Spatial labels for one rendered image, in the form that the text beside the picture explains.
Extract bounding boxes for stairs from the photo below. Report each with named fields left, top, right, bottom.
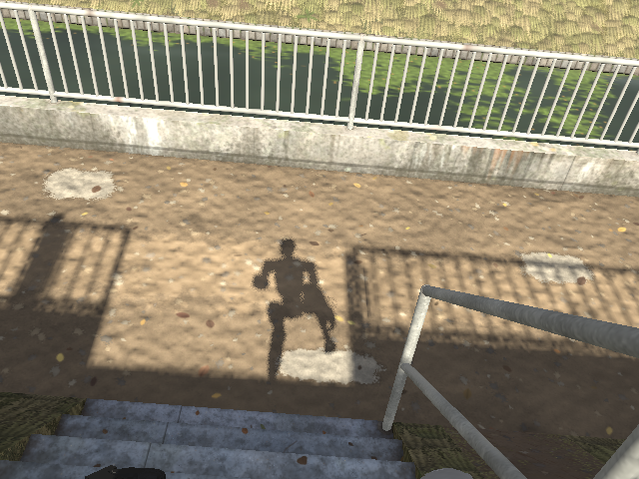
left=0, top=398, right=416, bottom=479

